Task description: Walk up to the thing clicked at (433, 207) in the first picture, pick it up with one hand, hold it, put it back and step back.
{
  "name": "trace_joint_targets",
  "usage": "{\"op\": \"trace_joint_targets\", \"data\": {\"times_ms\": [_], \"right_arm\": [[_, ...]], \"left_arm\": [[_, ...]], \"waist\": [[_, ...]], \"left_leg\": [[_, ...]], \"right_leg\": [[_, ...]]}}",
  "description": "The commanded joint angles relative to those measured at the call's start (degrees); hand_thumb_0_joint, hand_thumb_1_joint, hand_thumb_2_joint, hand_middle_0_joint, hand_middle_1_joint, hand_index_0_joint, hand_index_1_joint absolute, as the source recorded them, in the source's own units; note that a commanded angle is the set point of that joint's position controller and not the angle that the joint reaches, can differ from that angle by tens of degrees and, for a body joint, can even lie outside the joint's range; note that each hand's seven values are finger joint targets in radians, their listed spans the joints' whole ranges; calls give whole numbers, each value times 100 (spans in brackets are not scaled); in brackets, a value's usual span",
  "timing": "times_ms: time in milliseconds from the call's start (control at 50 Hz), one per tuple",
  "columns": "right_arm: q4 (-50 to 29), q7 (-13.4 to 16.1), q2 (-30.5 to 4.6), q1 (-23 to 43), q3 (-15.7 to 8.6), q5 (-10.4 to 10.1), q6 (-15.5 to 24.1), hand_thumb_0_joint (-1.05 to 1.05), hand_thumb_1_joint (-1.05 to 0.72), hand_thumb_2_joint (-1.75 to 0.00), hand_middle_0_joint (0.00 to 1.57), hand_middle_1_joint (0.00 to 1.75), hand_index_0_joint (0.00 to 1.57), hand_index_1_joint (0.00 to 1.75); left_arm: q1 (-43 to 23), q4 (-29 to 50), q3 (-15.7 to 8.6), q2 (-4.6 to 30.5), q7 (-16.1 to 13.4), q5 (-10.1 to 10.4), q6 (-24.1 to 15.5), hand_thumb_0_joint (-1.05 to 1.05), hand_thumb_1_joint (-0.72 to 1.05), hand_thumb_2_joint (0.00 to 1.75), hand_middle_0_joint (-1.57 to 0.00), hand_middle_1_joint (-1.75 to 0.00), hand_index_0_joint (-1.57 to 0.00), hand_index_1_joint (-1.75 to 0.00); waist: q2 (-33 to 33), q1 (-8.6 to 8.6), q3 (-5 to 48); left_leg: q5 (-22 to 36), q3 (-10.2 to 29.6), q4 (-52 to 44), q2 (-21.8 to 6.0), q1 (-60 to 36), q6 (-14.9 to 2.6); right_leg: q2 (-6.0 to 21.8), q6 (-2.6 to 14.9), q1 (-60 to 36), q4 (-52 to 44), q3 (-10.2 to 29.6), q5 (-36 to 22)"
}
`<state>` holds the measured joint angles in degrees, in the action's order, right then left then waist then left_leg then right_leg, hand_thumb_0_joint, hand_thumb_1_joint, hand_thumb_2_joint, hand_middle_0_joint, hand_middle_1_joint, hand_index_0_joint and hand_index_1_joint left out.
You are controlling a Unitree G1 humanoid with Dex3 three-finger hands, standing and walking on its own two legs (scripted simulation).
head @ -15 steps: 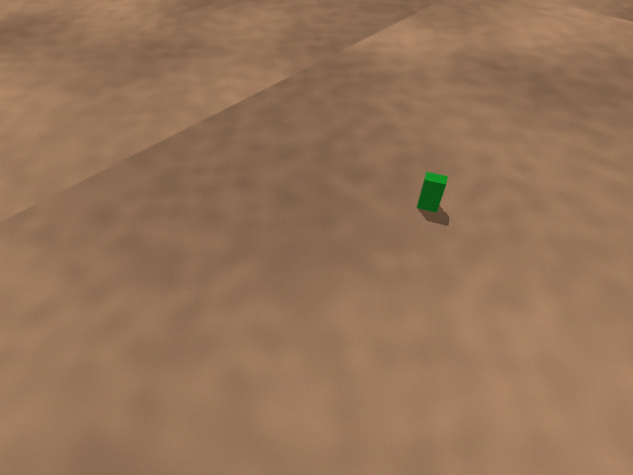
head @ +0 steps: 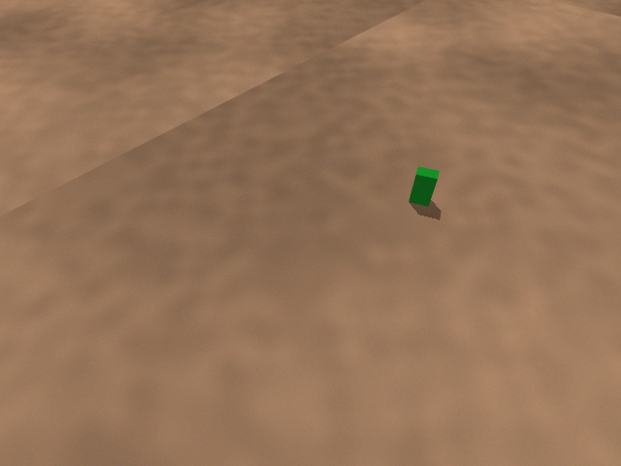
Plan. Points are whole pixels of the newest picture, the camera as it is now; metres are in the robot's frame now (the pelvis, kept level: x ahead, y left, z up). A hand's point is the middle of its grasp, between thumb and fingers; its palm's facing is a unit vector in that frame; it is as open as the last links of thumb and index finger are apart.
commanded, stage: stand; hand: left
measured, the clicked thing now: (423, 186) +1.34 -0.45 -0.70
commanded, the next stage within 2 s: walk up in 0.82 s
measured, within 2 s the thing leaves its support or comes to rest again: neither
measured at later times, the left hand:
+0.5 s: hand out of the picture +0.07 +0.25 -0.16, palm faces -0.03 -0.94 -0.33, open 7.4 cm
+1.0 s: hand out of the picture +0.12 +0.25 -0.15, palm faces -0.14 -0.93 -0.35, open 7.4 cm
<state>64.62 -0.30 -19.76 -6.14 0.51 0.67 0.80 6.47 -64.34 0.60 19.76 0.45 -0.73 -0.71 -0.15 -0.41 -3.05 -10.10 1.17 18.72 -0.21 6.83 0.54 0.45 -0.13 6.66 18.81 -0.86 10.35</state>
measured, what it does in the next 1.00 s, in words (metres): lifts its right foot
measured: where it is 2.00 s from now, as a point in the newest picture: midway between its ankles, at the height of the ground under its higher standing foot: (391, 397)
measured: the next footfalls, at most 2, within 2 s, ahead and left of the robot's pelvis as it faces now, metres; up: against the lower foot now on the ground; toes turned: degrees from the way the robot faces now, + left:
right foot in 1.14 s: +0.18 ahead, -0.26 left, +0.00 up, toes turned -16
left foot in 1.56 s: +0.42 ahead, -0.06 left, +0.00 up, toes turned -13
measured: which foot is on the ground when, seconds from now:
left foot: down 0.00-1.00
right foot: down 0.00-0.86, up 0.88-1.00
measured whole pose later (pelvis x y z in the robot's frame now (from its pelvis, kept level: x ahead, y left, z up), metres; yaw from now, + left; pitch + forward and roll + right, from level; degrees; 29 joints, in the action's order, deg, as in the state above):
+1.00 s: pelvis +0.03 -0.03 -0.01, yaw -6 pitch -2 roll +2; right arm 56.7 -1.2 -22.1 -11.6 -4.0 2.6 4.6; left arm 11.2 -58.5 -4.5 24.4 5.8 -2.5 1.9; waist -2.0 0.4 -2.3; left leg -15.8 -4.9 21.2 -2.6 4.1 0.3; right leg 2.9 0.6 23.8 48.1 1.8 22.1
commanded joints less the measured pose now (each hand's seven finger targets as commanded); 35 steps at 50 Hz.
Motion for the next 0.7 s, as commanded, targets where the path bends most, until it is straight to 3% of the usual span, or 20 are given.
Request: {"op": "trace_joint_targets", "data": {"times_ms": [0,320,680], "right_arm": [[-337,84,-1186,245,-244,-34,123,0,-90,-90,20,30,20,30],[-309,85,-1214,207,-237,-30,108,0,-90,-90,20,30,20,30],[-334,102,-1216,180,-242,-29,114,0,-90,-90,20,30,20,30]], "left_arm": [[-241,330,-227,1220,-105,25,-154,0,90,90,-20,-30,-20,-30],[-214,306,-247,1199,-94,38,-128,0,90,90,-20,-30,-20,-30],[-227,309,-260,1245,-111,27,-128,0,90,90,-20,-30,-20,-30]], "waist": [[12,35,619],[114,9,368],[-28,22,619]], "left_leg": [[1030,507,-212,-695,-153,-194],[553,514,-370,-674,7,-180],[1165,464,-233,-718,-225,-182]], "right_leg": [[728,164,-186,-256,530,-957],[699,170,-88,-382,562,-481],[743,173,-287,-267,530,-1135]]}}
